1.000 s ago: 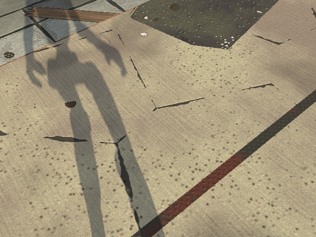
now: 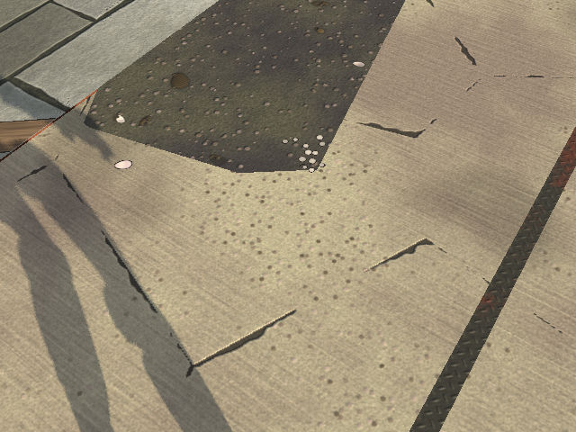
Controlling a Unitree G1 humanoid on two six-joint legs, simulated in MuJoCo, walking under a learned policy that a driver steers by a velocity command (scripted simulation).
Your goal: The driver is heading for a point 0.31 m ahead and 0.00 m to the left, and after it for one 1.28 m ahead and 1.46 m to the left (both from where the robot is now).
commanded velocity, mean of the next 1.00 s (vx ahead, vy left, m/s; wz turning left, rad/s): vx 0.50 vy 0.00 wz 0.16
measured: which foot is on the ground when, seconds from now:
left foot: up 0.00-0.28, down 0.30-0.78, up 0.80-1.00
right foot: down 0.00-0.32, up 0.34-0.76, down 0.78-1.00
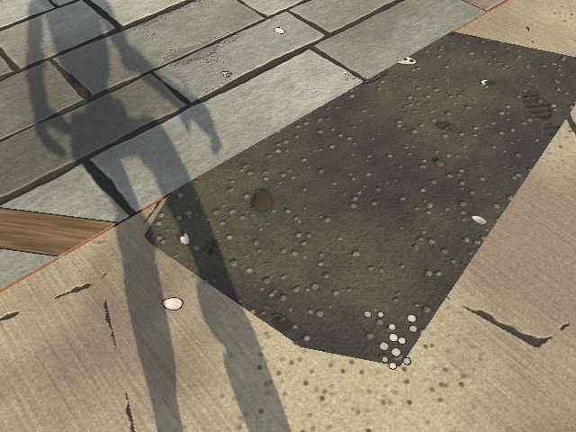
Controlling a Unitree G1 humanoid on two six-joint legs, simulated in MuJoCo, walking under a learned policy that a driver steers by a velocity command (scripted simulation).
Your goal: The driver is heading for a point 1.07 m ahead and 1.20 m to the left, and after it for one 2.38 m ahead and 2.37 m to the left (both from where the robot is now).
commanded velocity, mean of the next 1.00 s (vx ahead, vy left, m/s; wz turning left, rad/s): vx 0.50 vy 0.00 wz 0.59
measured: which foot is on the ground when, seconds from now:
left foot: up 0.00-0.26, down 0.28-0.76, up 0.78-1.00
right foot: down 0.00-0.30, up 0.32-0.74, down 0.76-1.00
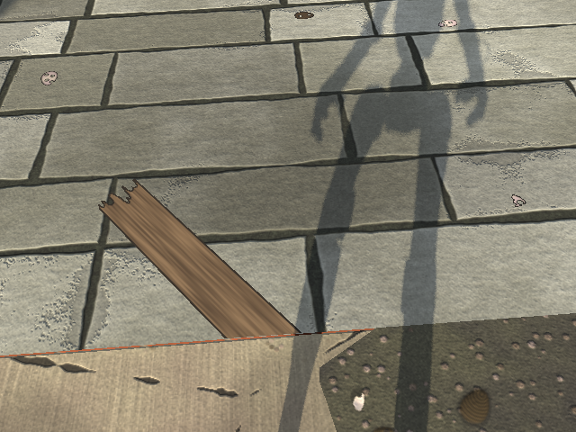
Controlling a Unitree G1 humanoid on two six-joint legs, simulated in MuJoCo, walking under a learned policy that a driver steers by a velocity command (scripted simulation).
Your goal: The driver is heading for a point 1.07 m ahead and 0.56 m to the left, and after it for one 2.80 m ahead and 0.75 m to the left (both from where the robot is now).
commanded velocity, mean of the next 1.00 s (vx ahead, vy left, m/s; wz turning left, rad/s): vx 0.50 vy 0.00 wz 0.60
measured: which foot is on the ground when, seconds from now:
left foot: up 0.00-0.26, down 0.28-0.76, up 0.78-1.00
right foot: down 0.00-0.28, up 0.30-0.74, down 0.76-1.00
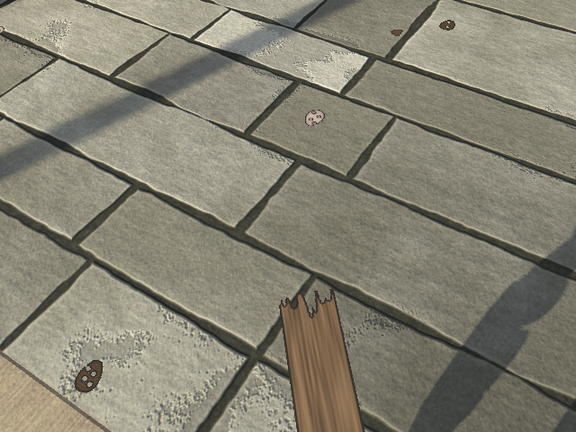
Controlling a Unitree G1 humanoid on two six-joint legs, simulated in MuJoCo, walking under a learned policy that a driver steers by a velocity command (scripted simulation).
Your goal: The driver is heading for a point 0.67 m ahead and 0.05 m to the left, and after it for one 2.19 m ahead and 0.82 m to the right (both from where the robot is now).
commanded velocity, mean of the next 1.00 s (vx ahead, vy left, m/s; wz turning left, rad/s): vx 0.45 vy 0.00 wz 0.14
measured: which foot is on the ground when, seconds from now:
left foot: up 0.00-0.24, down 0.26-0.80, up 0.82-1.00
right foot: down 0.00-0.26, up 0.28-0.78, down 0.80-1.00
